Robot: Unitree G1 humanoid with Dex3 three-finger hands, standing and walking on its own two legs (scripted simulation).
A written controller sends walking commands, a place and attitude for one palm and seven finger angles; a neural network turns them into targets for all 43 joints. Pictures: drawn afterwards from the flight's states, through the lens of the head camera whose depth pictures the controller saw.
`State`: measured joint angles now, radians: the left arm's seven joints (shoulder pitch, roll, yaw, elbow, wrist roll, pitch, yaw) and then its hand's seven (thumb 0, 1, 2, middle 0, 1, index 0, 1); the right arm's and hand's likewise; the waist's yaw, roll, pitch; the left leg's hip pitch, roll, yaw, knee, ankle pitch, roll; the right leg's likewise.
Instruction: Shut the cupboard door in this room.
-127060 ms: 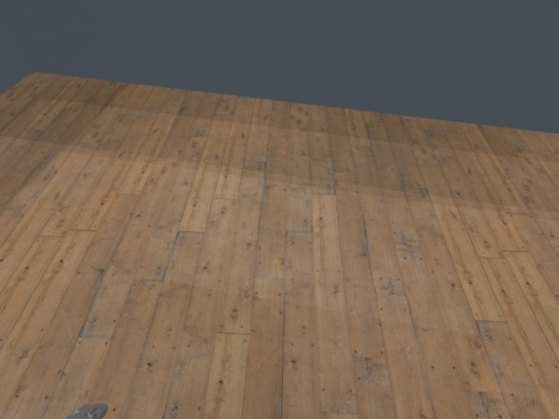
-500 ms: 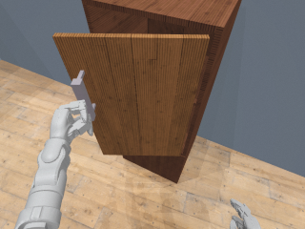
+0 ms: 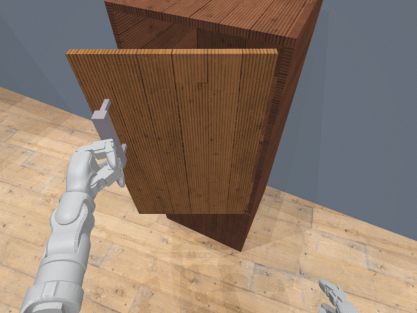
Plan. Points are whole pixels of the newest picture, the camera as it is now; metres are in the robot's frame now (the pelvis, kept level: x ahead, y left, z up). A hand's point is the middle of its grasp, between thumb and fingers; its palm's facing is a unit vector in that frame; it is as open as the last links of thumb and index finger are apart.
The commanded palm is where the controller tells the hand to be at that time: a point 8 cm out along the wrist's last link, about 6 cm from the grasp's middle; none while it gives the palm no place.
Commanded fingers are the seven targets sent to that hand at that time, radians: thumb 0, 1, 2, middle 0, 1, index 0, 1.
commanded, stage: push the door shut along its arc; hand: left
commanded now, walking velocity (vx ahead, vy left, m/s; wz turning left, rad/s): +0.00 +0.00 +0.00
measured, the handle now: (113, 134) +0.45 +0.23 +0.09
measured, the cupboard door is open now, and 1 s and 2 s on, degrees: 25 9 0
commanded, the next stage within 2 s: pull the fist back off the door in 1.88 s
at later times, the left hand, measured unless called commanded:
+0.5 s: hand (124, 147) +0.41 +0.19 +0.09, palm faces -0.06 -1.00 -0.04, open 3.1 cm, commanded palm +0.40 +0.23 +0.09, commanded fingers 0.00 0.90 0.90 -1.30 -1.50 -1.30 -1.50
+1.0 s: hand (144, 126) +0.47 +0.16 +0.09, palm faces -0.22 -0.97 -0.03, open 3.1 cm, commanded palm +0.47 +0.21 +0.09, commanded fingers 0.00 0.90 0.90 -1.30 -1.50 -1.30 -1.50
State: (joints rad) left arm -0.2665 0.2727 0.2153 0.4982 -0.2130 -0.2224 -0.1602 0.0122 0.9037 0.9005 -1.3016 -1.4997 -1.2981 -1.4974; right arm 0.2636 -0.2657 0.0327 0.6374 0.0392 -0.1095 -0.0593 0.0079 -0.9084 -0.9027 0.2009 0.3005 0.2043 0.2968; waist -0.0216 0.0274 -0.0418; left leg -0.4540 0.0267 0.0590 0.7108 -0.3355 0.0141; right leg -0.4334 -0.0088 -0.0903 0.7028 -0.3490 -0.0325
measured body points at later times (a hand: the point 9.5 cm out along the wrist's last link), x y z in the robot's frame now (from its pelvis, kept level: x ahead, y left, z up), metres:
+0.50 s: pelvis -0.01 +0.00 -0.01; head +0.04 +0.00 +0.44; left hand +0.41 +0.25 +0.10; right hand +0.09 -0.26 -0.12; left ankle +0.02 +0.11 -0.72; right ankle +0.01 -0.10 -0.72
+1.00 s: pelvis -0.01 +0.02 -0.02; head +0.08 +0.03 +0.42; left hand +0.48 +0.22 +0.10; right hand +0.02 -0.26 -0.13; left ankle +0.02 +0.11 -0.72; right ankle +0.01 -0.10 -0.72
